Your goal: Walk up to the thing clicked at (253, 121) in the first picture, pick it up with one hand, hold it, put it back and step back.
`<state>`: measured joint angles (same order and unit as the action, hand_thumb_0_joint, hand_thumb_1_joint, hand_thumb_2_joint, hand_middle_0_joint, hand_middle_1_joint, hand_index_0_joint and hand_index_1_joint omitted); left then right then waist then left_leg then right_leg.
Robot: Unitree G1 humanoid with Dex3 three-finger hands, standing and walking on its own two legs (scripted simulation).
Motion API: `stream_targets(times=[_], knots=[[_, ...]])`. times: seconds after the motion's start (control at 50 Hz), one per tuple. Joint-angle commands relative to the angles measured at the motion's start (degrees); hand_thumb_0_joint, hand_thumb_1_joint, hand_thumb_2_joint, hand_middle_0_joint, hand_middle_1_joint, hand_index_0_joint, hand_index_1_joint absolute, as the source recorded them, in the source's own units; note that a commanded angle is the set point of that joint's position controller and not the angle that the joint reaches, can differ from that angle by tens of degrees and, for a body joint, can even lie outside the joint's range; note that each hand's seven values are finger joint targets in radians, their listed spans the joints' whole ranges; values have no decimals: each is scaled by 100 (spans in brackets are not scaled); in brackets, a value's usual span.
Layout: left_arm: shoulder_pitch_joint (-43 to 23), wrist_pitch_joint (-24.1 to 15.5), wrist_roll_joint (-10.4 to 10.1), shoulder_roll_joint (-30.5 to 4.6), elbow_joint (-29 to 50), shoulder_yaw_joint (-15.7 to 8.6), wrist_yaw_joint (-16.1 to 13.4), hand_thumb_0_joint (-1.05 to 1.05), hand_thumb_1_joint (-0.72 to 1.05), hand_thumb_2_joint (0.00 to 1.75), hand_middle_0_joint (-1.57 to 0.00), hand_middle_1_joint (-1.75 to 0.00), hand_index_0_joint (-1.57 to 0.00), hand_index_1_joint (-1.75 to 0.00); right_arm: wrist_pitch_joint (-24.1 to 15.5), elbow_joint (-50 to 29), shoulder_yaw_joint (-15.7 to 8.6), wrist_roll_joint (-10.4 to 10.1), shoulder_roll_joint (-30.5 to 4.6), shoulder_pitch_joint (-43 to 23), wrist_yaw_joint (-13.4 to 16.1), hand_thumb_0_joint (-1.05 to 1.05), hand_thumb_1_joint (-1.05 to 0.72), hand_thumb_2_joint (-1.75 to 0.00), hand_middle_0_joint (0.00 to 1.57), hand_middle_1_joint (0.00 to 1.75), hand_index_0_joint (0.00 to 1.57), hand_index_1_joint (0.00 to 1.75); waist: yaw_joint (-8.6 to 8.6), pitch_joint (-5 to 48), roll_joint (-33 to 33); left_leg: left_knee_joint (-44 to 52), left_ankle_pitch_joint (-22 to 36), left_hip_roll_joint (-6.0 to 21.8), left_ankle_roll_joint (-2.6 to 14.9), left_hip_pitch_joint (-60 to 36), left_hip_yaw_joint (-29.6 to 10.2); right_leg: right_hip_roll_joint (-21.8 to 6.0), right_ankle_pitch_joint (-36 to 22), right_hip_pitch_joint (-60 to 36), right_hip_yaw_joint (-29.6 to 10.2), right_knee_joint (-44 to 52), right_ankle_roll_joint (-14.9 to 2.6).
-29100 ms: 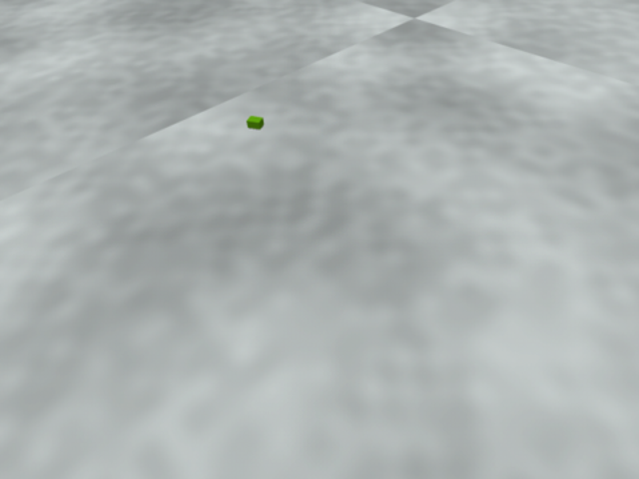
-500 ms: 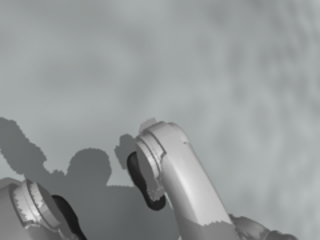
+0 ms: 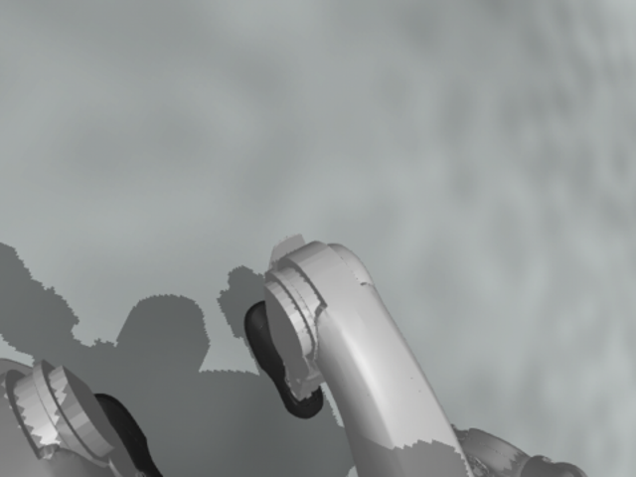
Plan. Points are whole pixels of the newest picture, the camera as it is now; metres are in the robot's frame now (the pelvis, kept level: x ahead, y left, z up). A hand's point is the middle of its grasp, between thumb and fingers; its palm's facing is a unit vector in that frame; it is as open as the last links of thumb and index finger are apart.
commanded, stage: open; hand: left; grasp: from above
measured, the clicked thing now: out of the picture +0.44 +0.32 -0.29
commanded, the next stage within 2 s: withdraw in 0.92 s
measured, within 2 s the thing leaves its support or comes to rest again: neither
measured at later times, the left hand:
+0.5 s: hand out of the picture +0.43 +0.32 -0.25, palm faces +0.01 -0.46 -0.89, open 12.1 cm
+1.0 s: hand out of the picture +0.43 +0.32 -0.25, palm faces +0.02 -0.46 -0.89, open 13.7 cm
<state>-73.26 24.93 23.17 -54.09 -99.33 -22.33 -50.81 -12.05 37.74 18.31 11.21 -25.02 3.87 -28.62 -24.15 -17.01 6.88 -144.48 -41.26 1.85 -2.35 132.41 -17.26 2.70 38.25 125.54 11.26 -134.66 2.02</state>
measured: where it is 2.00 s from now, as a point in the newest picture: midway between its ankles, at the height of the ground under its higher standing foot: (221, 425)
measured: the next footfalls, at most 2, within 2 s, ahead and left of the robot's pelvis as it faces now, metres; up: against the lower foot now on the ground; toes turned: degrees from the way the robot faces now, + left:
none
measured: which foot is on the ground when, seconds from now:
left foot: down 0.00-1.00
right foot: down 0.00-1.00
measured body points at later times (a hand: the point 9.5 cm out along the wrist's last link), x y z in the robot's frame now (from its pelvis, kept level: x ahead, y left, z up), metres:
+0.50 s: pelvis +0.00 +0.00 +0.00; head +0.30 +0.10 +0.31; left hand +0.43 +0.34 -0.20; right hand +0.02 -0.26 -0.05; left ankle +0.06 +0.14 -0.28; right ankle +0.11 -0.11 -0.28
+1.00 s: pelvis +0.00 +0.00 +0.00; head +0.30 +0.10 +0.31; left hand +0.43 +0.34 -0.20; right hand +0.02 -0.26 -0.06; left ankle +0.06 +0.14 -0.28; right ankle +0.11 -0.11 -0.28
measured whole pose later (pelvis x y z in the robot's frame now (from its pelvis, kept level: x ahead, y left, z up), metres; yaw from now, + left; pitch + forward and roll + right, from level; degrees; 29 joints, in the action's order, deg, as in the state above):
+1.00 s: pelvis +0.00 +0.00 +0.00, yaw +0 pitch +27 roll -14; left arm -72.1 24.4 22.0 -54.4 -99.3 -21.4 -50.2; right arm -12.9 38.3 18.8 11.2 -25.0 3.0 -28.0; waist -24.1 -16.9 6.7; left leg -144.8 -41.8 1.7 -2.4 131.6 -17.6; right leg 2.6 38.7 124.6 11.5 -134.8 2.0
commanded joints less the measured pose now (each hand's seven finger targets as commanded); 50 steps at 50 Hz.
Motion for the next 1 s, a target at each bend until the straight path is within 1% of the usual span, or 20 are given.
stream_targets(times=[0.0,0.06,0.08,0.12,0.14,0.16,0.26,0.28,0.34,0.48,0.52,0.66,0.7,0.74,0.78,0.82,0.9,0.92,0.94,0.98], knots=[[-1296,-21,92,-1039,547,165,-211,0,7,72,-60,-57,-56,-61,30,206,-418,-33,-1917,1357,2,0,-88,-90,20,30,20,30,-504,4219,-2845,1259,1402,151,283,-2773,631,180,-2038,-2563,564,1217,-135],[-1360,-10,174,-1153,536,121,-229,0,1,70,-55,-58,-52,-62,23,277,-437,-29,-1933,1393,0,0,-89,-90,20,30,20,30,-534,4186,-2897,1316,1248,161,290,-2710,599,160,-1940,-2502,573,1250,-140],[-1346,-11,76,-1051,548,174,-206,0,-1,72,-53,-59,-49,-63,24,217,-439,-37,-1930,1308,7,0,-88,-90,20,30,20,30,-524,4125,-2878,1305,1241,148,269,-2792,599,146,-1901,-2487,599,1191,-127],[-1323,-35,210,-1158,490,120,-225,0,-5,70,-49,-61,-46,-64,15,280,-415,-37,-1903,1427,25,0,-88,-90,20,30,20,30,-506,4214,-2843,1298,1233,172,296,-2678,612,202,-1935,-2558,556,1310,-145],[-1336,-23,187,-1146,556,184,-204,0,-4,73,-49,-63,-46,-66,11,237,-407,-23,-1882,1352,26,0,-88,-90,20,30,20,30,-517,4156,-2850,1318,1213,148,297,-2666,620,171,-1903,-2566,562,1278,-140],[-1332,-17,168,-1185,542,118,-234,0,-7,74,-48,-62,-45,-66,9,263,-445,-43,-1953,1352,24,0,-88,-90,20,30,20,30,-494,4147,-2882,1350,1182,175,288,-2726,571,173,-1866,-2504,589,1277,-144],[-1237,-33,85,-1056,488,164,-193,0,-16,78,-40,-65,-37,-69,-9,235,-439,-55,-1926,1319,45,0,-88,-89,20,30,20,30,-533,4007,-2841,1342,1084,172,286,-2851,533,154,-1745,-2334,613,1209,-153],[-1210,-29,166,-1124,481,182,-212,0,-16,75,-39,-64,-36,-68,2,265,-431,-44,-1901,1308,43,0,-88,-89,20,30,20,30,-507,4002,-2879,1383,1040,182,288,-2825,509,157,-1705,-2293,614,1232,-183],[-1304,-34,66,-990,560,256,-170,0,-22,79,-34,-70,-31,-73,-9,284,-447,-32,-1928,1246,40,0,-88,-89,20,30,20,30,-557,3868,-2828,1388,1017,169,286,-2755,516,132,-1720,-2258,632,1193,-159],[-1237,-50,64,-995,436,248,-175,0,-28,84,-27,-77,-24,-79,-42,368,-447,-48,-1925,1303,39,0,-88,-89,20,30,20,30,-488,4036,-2724,1344,1153,151,291,-2698,585,182,-1855,-2447,611,1282,-129],[-1198,-52,-46,-919,473,269,-177,0,-32,88,-24,-78,-21,-81,-50,240,-446,-41,-1966,1371,26,0,-87,-89,20,30,20,30,-535,3981,-2829,1316,1222,143,294,-2819,519,151,-1838,-2406,612,1184,-138],[-1193,-67,83,-1150,469,184,-206,0,-38,92,-18,-84,-15,-87,-56,285,-398,-30,-1905,1303,69,0,-87,-89,20,30,20,30,-492,4006,-2866,1365,1092,152,296,-2816,542,146,-1770,-2409,603,1230,-174],[-1208,-68,9,-1035,470,219,-224,0,-40,94,-16,-86,-13,-89,-36,235,-394,-14,-1931,1257,59,0,-87,-89,20,30,20,30,-522,3990,-2928,1369,1176,162,278,-2959,512,134,-1807,-2373,619,1179,-181],[-1214,-88,46,-1033,500,240,-201,0,-41,95,-14,-89,-12,-91,-37,230,-385,-10,-1915,1266,69,0,-87,-89,20,30,20,30,-586,3996,-2932,1365,1115,154,285,-2945,502,127,-1771,-2316,614,1201,-188],[-1254,-99,4,-1098,546,228,-174,0,-43,96,-12,-92,-10,-94,-53,353,-401,0,-1903,1110,90,0,-87,-89,20,30,20,30,-524,3916,-2826,1373,1003,133,295,-2844,588,102,-1713,-2345,636,1207,-161],[-1236,-87,-105,-969,562,298,-139,0,-45,98,-10,-93,-8,-95,-74,345,-398,20,-1919,1115,78,0,-87,-89,20,30,20,30,-556,3887,-2756,1280,1076,115,312,-2807,632,114,-1751,-2408,634,1209,-114],[-1143,-53,-18,-989,461,310,-88,0,-46,98,-10,-93,-8,-95,-64,382,-394,-33,-1941,1218,74,0,-87,-89,20,30,20,30,-545,4018,-2741,1286,1152,126,305,-2788,612,154,-1838,-2374,601,1270,-128],[-1153,-67,34,-1127,470,237,-123,0,-46,98,-9,-94,-7,-96,-61,345,-398,-27,-1962,1273,67,0,-87,-89,20,30,20,30,-539,4093,-2766,1313,1199,123,315,-2769,588,144,-1886,-2471,595,1274,-130],[-1170,-56,-20,-1086,502,223,-127,0,-45,97,-8,-95,-7,-97,-66,355,-407,-14,-1913,1188,69,0,-87,-89,20,30,20,30,-491,4025,-2678,1315,1114,122,321,-2737,586,114,-1812,-2452,621,1228,-125],[-1076,-37,39,-1074,454,228,-143,0,-46,98,-9,-95,-7,-97,-75,285,-391,-21,-1893,1234,66,0,-87,-89,20,30,20,30,-470,4085,-2684,1284,1164,115,337,-2713,611,147,-1852,-2540,562,1304,-128]])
